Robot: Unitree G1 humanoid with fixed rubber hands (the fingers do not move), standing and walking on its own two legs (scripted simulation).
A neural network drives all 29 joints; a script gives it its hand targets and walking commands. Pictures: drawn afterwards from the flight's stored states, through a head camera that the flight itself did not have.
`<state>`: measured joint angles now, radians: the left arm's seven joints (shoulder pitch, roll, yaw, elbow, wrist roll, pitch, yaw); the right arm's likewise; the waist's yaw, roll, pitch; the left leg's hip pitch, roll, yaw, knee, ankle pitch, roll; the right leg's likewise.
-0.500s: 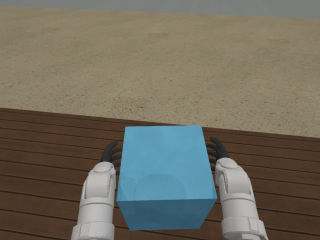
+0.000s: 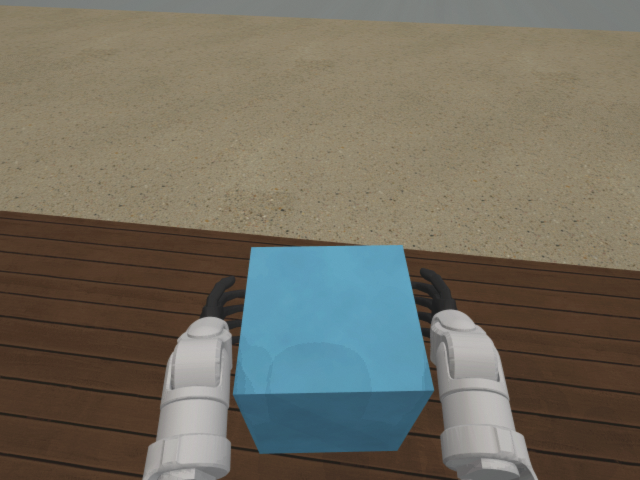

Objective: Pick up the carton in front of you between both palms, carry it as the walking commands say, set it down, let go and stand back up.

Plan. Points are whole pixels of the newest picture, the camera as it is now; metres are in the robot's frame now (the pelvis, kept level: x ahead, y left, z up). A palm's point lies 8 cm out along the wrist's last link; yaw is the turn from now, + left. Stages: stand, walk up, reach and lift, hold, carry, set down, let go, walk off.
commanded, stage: hold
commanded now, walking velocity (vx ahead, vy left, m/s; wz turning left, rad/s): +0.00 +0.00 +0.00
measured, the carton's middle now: (327, 354) +0.30 +0.00 -0.03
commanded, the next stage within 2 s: carry in 0.76 s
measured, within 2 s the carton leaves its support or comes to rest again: neither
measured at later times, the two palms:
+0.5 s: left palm (214, 332) +0.29 +0.15 +0.05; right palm (443, 323) +0.29 -0.15 +0.05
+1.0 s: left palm (235, 300) +0.32 +0.12 +0.07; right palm (461, 300) +0.32 -0.18 +0.07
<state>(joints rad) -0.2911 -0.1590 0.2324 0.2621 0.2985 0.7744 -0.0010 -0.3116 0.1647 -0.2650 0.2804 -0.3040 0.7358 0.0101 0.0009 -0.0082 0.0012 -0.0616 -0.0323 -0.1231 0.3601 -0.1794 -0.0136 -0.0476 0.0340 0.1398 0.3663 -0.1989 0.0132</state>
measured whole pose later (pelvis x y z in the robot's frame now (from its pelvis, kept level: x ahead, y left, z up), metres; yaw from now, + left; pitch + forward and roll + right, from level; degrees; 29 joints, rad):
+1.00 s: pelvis +0.03 -0.02 -0.01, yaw -1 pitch +2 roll +0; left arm -0.19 -0.14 0.12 -0.03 0.17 0.87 0.05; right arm -0.19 0.14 -0.15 -0.06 -0.19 0.86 -0.04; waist 0.00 0.02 -0.13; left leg -0.32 0.05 0.00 0.64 -0.41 -0.02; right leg -0.25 0.00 -0.01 0.50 -0.27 -0.01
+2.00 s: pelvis +0.59 -0.08 -0.01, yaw -1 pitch +4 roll +1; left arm 0.10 -0.14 0.02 -0.56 0.00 1.14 0.15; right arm 0.11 0.14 -0.04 -0.58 -0.02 1.13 -0.15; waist 0.01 0.00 -0.15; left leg -0.59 0.10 0.18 0.59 -0.06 0.01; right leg 0.05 -0.01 -0.21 0.22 -0.34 -0.02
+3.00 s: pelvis +1.09 -0.11 -0.02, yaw -2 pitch +6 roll +0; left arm -0.39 -0.16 0.25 -0.21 0.02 0.96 0.17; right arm -0.42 0.16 -0.26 -0.18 -0.03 0.94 -0.17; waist 0.00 -0.01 0.05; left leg -0.36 0.01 0.05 0.60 -0.32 0.02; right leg -0.40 0.01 -0.15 0.59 -0.28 -0.08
